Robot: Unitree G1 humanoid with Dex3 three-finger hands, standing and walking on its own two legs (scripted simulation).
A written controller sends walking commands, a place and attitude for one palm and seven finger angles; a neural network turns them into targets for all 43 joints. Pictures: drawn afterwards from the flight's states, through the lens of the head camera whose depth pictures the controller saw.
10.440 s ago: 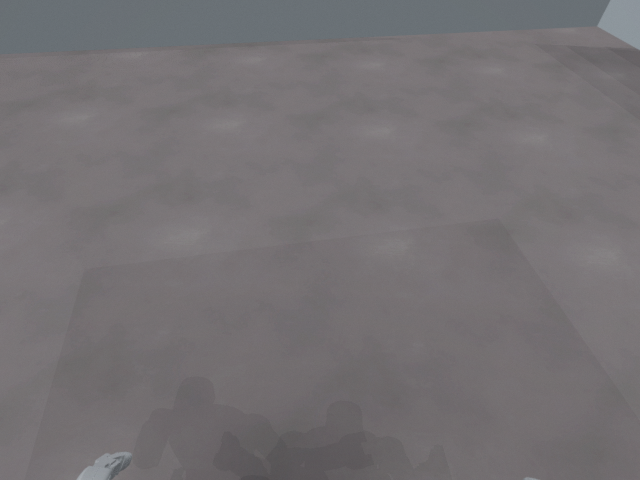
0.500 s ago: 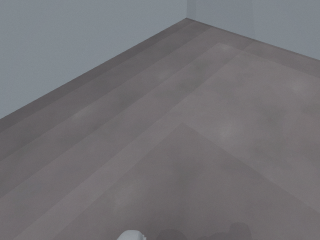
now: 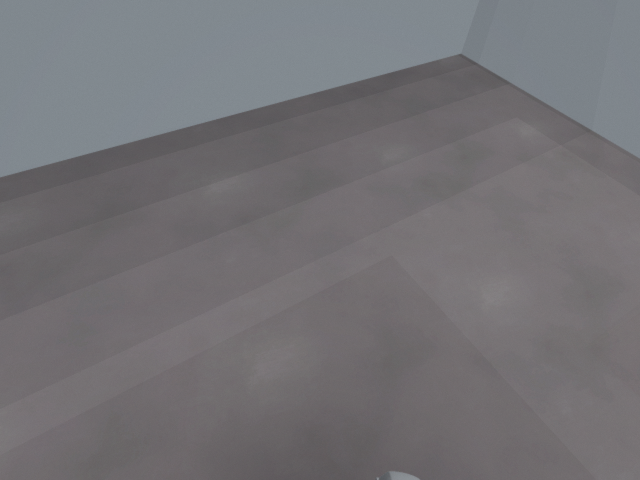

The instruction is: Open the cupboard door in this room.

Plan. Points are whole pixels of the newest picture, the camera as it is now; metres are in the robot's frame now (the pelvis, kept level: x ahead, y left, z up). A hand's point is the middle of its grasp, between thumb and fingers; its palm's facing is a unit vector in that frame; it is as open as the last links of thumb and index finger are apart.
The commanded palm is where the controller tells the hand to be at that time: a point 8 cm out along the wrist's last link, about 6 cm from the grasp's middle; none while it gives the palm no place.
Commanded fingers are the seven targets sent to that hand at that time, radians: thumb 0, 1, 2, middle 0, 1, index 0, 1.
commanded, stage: turn or walk to find it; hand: left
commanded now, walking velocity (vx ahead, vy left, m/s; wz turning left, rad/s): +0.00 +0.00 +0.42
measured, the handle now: out of the picture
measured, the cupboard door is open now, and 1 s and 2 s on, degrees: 0 0 0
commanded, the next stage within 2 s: none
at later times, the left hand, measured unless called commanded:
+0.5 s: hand out of the picture +0.00 +0.12 -0.14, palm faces +0.24 -0.93 -0.27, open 7.4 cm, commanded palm none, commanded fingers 0.00 0.90 0.90 -0.20 -0.30 -0.20 -0.30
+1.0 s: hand out of the picture -0.18 +0.18 -0.19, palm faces +0.50 -0.84 -0.22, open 7.4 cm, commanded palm none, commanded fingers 0.00 0.90 0.90 -0.20 -0.30 -0.20 -0.30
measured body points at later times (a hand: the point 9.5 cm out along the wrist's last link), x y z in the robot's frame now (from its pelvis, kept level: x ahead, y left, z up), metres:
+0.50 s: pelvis -0.04 -0.07 +0.00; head -0.02 -0.11 +0.45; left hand -0.01 +0.17 -0.12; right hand +0.02 -0.33 -0.17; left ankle -0.10 +0.09 -0.64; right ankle -0.02 -0.14 -0.74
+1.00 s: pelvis -0.10 -0.02 +0.00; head -0.09 +0.02 +0.44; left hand -0.20 +0.22 -0.17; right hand +0.11 -0.19 -0.13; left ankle -0.14 +0.05 -0.74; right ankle -0.05 -0.16 -0.67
